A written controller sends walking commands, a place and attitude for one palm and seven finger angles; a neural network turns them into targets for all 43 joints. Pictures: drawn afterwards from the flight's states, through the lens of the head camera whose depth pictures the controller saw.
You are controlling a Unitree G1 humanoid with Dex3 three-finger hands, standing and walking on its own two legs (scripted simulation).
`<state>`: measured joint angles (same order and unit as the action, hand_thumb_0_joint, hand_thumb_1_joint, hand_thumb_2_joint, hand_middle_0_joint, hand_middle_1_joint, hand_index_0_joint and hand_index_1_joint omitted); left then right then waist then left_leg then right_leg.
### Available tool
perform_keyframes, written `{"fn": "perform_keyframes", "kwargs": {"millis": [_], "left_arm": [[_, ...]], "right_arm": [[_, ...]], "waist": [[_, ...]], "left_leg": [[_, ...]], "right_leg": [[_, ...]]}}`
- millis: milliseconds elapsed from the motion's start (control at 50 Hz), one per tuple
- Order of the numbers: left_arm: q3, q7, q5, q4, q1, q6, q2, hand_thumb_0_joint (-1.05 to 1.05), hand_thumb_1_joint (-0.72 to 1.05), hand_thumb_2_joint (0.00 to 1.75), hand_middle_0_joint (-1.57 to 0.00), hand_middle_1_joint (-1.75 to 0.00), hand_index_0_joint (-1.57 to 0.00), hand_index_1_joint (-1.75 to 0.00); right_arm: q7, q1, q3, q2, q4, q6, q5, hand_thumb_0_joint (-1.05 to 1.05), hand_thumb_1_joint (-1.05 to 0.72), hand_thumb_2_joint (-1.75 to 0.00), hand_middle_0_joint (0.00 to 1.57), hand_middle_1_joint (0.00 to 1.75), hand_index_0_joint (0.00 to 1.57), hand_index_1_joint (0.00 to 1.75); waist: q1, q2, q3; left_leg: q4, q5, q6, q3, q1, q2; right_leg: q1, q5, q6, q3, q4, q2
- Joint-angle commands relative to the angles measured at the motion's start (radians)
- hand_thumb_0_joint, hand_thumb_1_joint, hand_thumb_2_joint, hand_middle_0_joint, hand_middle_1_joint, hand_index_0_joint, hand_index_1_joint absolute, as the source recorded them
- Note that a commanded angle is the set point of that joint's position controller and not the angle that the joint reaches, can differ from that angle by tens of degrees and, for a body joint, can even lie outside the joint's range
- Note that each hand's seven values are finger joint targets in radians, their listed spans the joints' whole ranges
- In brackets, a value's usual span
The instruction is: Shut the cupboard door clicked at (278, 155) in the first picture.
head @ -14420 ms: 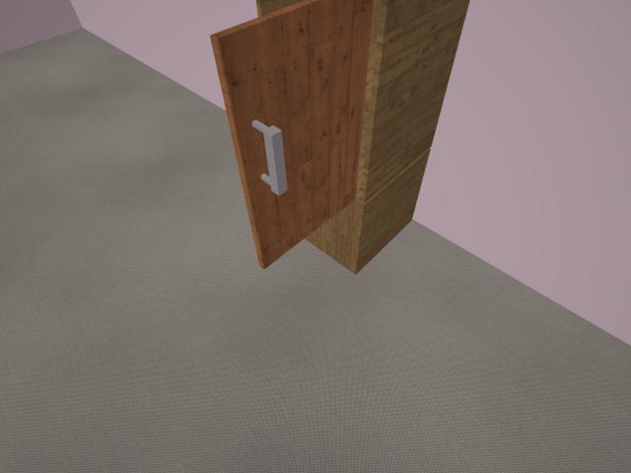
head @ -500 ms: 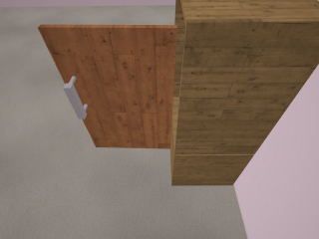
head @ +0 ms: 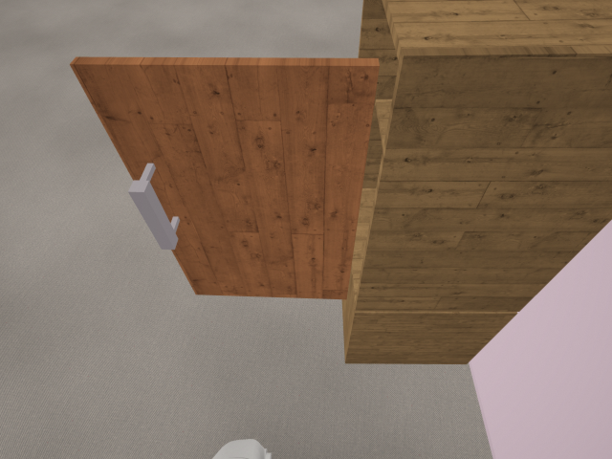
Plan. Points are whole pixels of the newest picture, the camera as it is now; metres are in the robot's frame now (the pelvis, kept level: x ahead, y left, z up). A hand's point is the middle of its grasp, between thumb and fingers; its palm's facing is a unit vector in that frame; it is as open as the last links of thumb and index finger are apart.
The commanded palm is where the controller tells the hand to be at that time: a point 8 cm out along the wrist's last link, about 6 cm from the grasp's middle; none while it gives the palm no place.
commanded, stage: come to a stop and stand still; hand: left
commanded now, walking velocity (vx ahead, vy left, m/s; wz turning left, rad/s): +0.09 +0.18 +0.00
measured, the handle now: (159, 207) +0.47 +0.28 +0.02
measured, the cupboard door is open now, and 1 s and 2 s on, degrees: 88 88 88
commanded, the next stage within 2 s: look again from close up in 1.74 s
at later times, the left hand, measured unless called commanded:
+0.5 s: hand out of the picture +0.11 +0.23 -0.17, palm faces +0.00 -0.97 -0.25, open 7.4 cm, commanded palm none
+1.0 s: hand out of the picture +0.07 +0.24 -0.17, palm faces -0.03 -0.98 -0.22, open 7.3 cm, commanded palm none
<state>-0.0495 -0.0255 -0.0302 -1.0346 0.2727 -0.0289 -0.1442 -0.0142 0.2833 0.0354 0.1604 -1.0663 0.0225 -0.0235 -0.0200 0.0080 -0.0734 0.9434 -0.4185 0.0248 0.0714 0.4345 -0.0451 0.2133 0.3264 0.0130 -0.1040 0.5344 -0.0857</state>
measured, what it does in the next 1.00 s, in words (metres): steps on the spot: left foot, then right foot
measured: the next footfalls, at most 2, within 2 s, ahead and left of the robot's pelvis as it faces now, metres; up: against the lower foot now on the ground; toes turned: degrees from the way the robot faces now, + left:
left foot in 0.14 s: +0.10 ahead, +0.18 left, +0.00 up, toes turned +2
right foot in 0.36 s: +0.08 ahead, -0.05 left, +0.00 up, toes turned -3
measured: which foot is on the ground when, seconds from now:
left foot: up 0.00-0.12, down 0.14-1.00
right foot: down 0.00-0.14, up 0.16-0.34, down 0.36-1.00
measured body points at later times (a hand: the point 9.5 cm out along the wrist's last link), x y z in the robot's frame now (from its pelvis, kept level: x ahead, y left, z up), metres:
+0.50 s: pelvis +0.05 +0.04 -0.01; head +0.09 +0.02 +0.44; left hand +0.11 +0.28 -0.15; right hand +0.12 -0.18 -0.17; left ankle +0.06 +0.18 -0.74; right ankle +0.04 -0.04 -0.74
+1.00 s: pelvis +0.05 +0.06 +0.00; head +0.06 +0.05 +0.45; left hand +0.07 +0.29 -0.15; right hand +0.05 -0.16 -0.17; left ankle +0.06 +0.18 -0.74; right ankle +0.04 -0.04 -0.74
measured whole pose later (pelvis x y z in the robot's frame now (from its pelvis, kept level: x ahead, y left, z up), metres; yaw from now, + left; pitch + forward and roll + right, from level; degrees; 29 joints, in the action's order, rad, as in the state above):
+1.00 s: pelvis +0.05 +0.06 +0.00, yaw -2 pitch -1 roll -1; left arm 0.01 -0.03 -0.02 -1.08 0.28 -0.01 -0.15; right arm 0.01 0.30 0.01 0.17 -1.06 0.00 -0.02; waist 0.03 -0.04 -0.03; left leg 0.54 -0.29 0.01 0.05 0.23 -0.04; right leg 0.21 0.29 0.03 -0.06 0.51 0.01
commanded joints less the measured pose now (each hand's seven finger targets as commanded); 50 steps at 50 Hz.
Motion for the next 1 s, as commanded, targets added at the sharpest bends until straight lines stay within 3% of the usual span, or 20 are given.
{"fn": "perform_keyframes", "kwargs": {"millis": [0,60,80,120,140,160,260,300,340,400,460,520,560,660,800,820,840,880,920,980], "left_arm": [[-0.057,-0.004,-0.001,0.033,0.045,-0.010,-0.226,0.00,0.90,0.90,-0.20,-0.30,-0.20,-0.30],[-0.058,0.000,0.000,0.030,0.038,0.011,-0.221,0.00,0.90,0.90,-0.20,-0.30,-0.20,-0.30],[-0.054,0.000,-0.001,0.034,0.041,0.021,-0.192,0.00,0.90,0.90,-0.20,-0.30,-0.20,-0.30],[-0.028,-0.002,0.008,0.069,0.046,0.035,-0.080,0.00,0.90,0.90,-0.20,-0.30,-0.20,-0.30],[-0.018,-0.009,0.005,0.081,0.039,0.037,-0.066,0.00,0.90,0.90,-0.20,-0.30,-0.20,-0.30],[-0.013,-0.014,0.006,0.069,0.045,0.033,-0.054,0.00,0.90,0.90,-0.20,-0.30,-0.20,-0.30],[-0.005,-0.001,0.019,0.034,0.053,0.016,-0.114,0.00,0.90,0.90,-0.20,-0.30,-0.20,-0.30],[0.000,-0.005,0.012,0.017,0.106,0.015,-0.115,0.00,0.90,0.90,-0.20,-0.30,-0.20,-0.30],[-0.001,-0.007,0.006,0.038,0.065,0.013,-0.173,0.00,0.90,0.90,-0.20,-0.30,-0.20,-0.30],[-0.006,-0.012,0.006,0.055,0.018,0.013,-0.180,0.00,0.90,0.90,-0.20,-0.30,-0.20,-0.30],[-0.008,-0.017,0.008,0.069,-0.016,0.015,-0.170,0.00,0.90,0.90,-0.20,-0.30,-0.20,-0.30],[-0.004,-0.014,0.017,0.071,-0.022,0.017,-0.142,0.00,0.90,0.90,-0.20,-0.30,-0.20,-0.30],[0.000,-0.011,0.018,0.055,-0.025,0.020,-0.127,0.00,0.90,0.90,-0.20,-0.30,-0.20,-0.30],[0.010,-0.007,0.019,0.011,-0.022,0.012,-0.131,0.00,0.90,0.90,-0.20,-0.30,-0.20,-0.30],[0.017,-0.006,0.021,-0.025,-0.007,0.007,-0.126,0.00,0.90,0.90,-0.20,-0.30,-0.20,-0.30],[0.026,-0.046,0.010,-0.058,0.105,-0.011,-0.140,0.00,0.90,0.90,-0.20,-0.30,-0.20,-0.30],[0.022,-0.038,0.016,-0.001,0.036,-0.020,-0.195,0.00,0.90,0.90,-0.20,-0.30,-0.20,-0.30],[0.019,-0.027,0.014,0.032,-0.013,-0.029,-0.187,0.00,0.90,0.90,-0.20,-0.30,-0.20,-0.30],[0.028,-0.022,0.016,0.038,-0.025,-0.020,-0.154,0.00,0.90,0.90,-0.20,-0.30,-0.20,-0.30],[0.035,-0.015,0.018,0.033,0.000,-0.003,-0.128,0.00,0.90,0.90,-0.20,-0.30,-0.20,-0.30]], "right_arm": [[-0.004,0.010,0.004,0.022,0.073,-0.026,0.011,0.00,-0.90,-0.90,0.20,0.30,0.20,0.30],[0.004,0.044,0.009,0.052,0.068,-0.035,0.009,0.00,-0.90,-0.90,0.20,0.30,0.20,0.30],[0.009,0.080,0.014,0.091,0.060,-0.039,0.006,0.00,-0.90,-0.90,0.20,0.30,0.20,0.30],[0.024,0.167,0.039,0.218,0.066,-0.038,-0.010,0.00,-0.90,-0.90,0.20,0.30,0.20,0.30],[0.030,0.134,0.035,0.203,0.079,-0.036,-0.012,0.00,-0.90,-0.90,0.20,0.30,0.20,0.30],[0.038,0.077,0.030,0.188,0.080,-0.045,-0.011,0.00,-0.90,-0.90,0.20,0.30,0.20,0.30],[0.052,-0.085,0.026,0.185,0.096,-0.053,-0.003,0.00,-0.90,-0.90,0.20,0.30,0.20,0.30],[0.051,-0.080,0.025,0.149,0.092,-0.040,0.010,0.00,-0.90,-0.90,0.20,0.30,0.20,0.30],[0.044,-0.064,0.024,0.099,0.099,-0.028,0.018,0.00,-0.90,-0.90,0.20,0.30,0.20,0.30],[0.044,-0.055,0.022,0.059,0.078,-0.002,0.012,0.00,-0.90,-0.90,0.20,0.30,0.20,0.30],[0.046,-0.037,0.016,0.047,0.056,-0.006,0.014,0.00,-0.90,-0.90,0.20,0.30,0.20,0.30],[0.048,-0.027,0.009,0.072,0.035,-0.024,0.008,0.00,-0.90,-0.90,0.20,0.30,0.20,0.30],[0.048,-0.055,0.004,0.077,0.026,-0.034,0.007,0.00,-0.90,-0.90,0.20,0.30,0.20,0.30],[0.047,-0.028,-0.005,0.064,-0.006,-0.035,0.009,0.00,-0.90,-0.90,0.20,0.30,0.20,0.30],[0.045,0.014,-0.016,0.058,-0.045,-0.037,0.008,0.00,-0.90,-0.90,0.20,0.30,0.20,0.30],[0.035,-0.076,-0.003,0.121,0.020,-0.048,0.018,0.00,-0.90,-0.90,0.20,0.30,0.20,0.30],[0.028,0.000,-0.012,0.054,0.053,-0.032,0.014,0.00,-0.90,-0.90,0.20,0.30,0.20,0.30],[0.025,0.054,-0.019,0.043,0.057,-0.028,0.004,0.00,-0.90,-0.90,0.20,0.30,0.20,0.30],[0.023,0.082,-0.020,0.060,0.053,-0.034,0.005,0.00,-0.90,-0.90,0.20,0.30,0.20,0.30],[0.027,0.078,-0.030,0.073,0.056,-0.048,0.002,0.00,-0.90,-0.90,0.20,0.30,0.20,0.30]], "waist": [[-0.007,0.142,0.021],[0.015,0.158,0.019],[0.031,0.074,0.037],[0.064,-0.274,0.088],[0.058,-0.202,0.068],[0.036,-0.273,0.080],[-0.002,-0.157,0.126],[-0.014,-0.082,0.147],[0.019,0.056,0.122],[0.026,0.219,0.067],[0.033,0.144,0.083],[0.022,-0.002,0.116],[0.003,-0.100,0.092],[0.008,-0.011,0.067],[0.013,-0.005,0.016],[-0.024,-0.028,0.026],[0.043,-0.020,0.104],[0.062,0.021,0.130],[0.071,0.065,0.039],[0.043,-0.064,-0.047]], "left_leg": [[-0.246,0.122,0.014,0.051,-0.102,0.022],[-0.449,0.232,0.016,0.096,-0.258,0.042],[-0.497,0.287,0.004,0.061,-0.339,0.007],[-0.627,0.526,-0.183,-0.316,-0.362,-0.316],[-0.658,0.433,-0.226,-0.337,-0.271,-0.326],[-0.648,0.506,-0.238,-0.348,-0.270,-0.323],[-0.532,0.854,-0.180,-0.135,-0.318,-0.221],[-0.462,0.730,-0.124,-0.110,-0.285,-0.172],[-0.423,0.385,-0.040,-0.031,-0.213,-0.060],[-0.332,0.087,-0.009,-0.016,-0.164,0.004],[-0.370,0.095,-0.005,-0.035,-0.171,0.001],[-0.522,0.465,-0.024,-0.079,-0.308,-0.072],[-0.567,0.506,-0.050,-0.108,-0.261,-0.104],[-0.596,0.334,-0.023,-0.082,-0.272,-0.075],[-0.633,0.273,-0.013,-0.074,-0.268,-0.064],[-0.393,0.262,-0.004,-0.026,-0.213,-0.069],[-0.379,0.078,-0.010,-0.043,-0.185,-0.024],[-0.395,0.117,-0.013,-0.037,-0.238,-0.011],[-0.432,0.165,-0.024,-0.054,-0.252,-0.020],[-0.539,0.205,-0.048,-0.114,-0.161,-0.052]], "right_leg": [[0.042,-0.328,0.121,0.140,-0.193,-0.209],[0.083,-0.236,0.070,0.097,-0.081,-0.160],[0.121,-0.175,0.047,0.073,0.027,-0.119],[0.266,0.347,-0.019,-0.026,0.410,0.044],[0.260,0.344,-0.003,0.036,0.498,0.030],[0.278,0.311,-0.001,0.072,0.536,0.015],[0.100,0.110,-0.015,0.058,0.143,0.025],[-0.002,-0.157,-0.017,0.079,-0.055,0.028],[-0.002,-0.482,0.038,0.211,-0.075,-0.099],[0.019,-0.641,0.116,0.253,-0.116,-0.166],[-0.021,-0.641,0.140,0.220,-0.090,-0.143],[0.022,-0.426,0.048,0.150,-0.046,-0.048],[-0.028,-0.282,0.011,0.128,-0.064,-0.010],[-0.039,-0.247,0.020,0.147,-0.169,-0.031],[-0.020,-0.150,0.023,0.150,-0.231,-0.032],[-0.024,-0.558,-0.012,0.221,-0.185,-0.096],[-0.038,-0.355,0.044,0.282,-0.210,-0.155],[0.006,-0.221,0.106,0.257,-0.203,-0.137],[0.113,-0.045,0.084,0.212,-0.210,-0.081],[0.087,0.000,0.050,0.162,-0.143,-0.004]]}}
